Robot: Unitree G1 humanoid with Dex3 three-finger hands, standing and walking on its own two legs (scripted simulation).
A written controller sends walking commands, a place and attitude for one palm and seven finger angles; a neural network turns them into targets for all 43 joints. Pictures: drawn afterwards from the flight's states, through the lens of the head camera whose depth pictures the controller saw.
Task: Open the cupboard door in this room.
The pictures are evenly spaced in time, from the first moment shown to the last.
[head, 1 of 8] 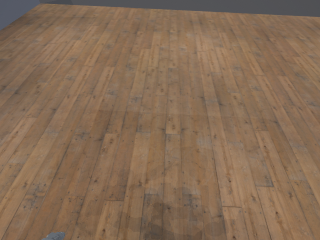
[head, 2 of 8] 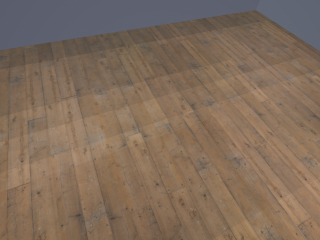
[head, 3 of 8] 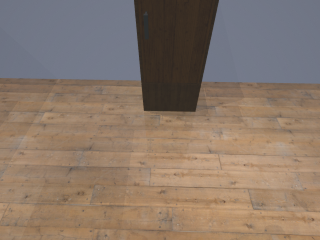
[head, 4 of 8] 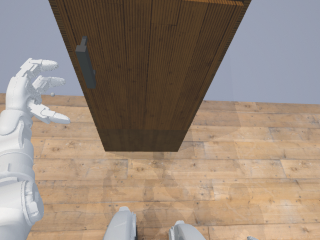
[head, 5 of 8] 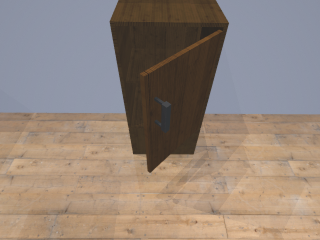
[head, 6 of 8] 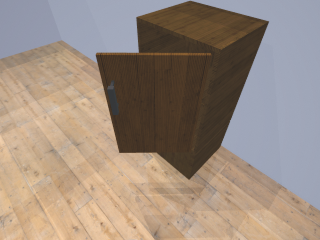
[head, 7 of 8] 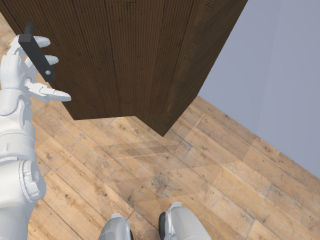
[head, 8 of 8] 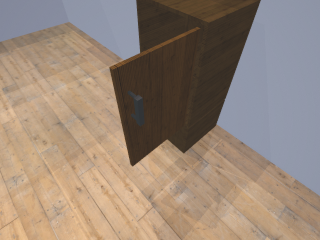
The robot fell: no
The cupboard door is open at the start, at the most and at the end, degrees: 0 91 91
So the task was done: yes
